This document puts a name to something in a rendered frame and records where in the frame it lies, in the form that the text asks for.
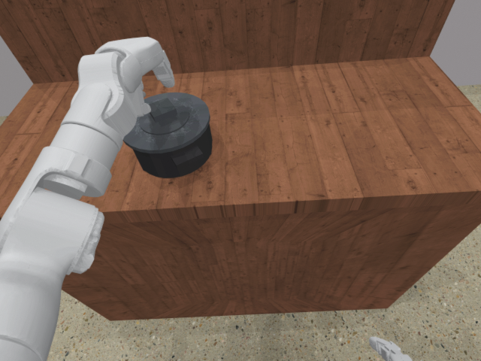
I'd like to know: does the pot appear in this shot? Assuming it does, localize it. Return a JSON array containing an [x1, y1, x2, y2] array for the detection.
[[133, 124, 212, 178]]

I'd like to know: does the left robot upper arm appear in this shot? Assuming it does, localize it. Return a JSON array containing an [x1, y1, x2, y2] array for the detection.
[[0, 187, 104, 361]]

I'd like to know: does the table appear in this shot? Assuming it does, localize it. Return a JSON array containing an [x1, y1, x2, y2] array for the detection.
[[0, 0, 481, 321]]

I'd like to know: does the knob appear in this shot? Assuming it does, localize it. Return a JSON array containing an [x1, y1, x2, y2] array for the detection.
[[149, 98, 177, 123]]

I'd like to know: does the robot left forearm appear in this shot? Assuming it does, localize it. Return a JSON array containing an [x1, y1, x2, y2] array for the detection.
[[0, 46, 142, 253]]

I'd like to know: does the robot right hand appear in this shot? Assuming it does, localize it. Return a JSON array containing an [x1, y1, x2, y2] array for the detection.
[[369, 337, 412, 361]]

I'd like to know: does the lid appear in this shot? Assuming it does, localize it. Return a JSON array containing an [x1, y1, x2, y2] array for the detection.
[[123, 93, 210, 153]]

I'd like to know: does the robot left hand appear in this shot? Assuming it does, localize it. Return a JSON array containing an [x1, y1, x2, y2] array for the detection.
[[95, 37, 175, 117]]

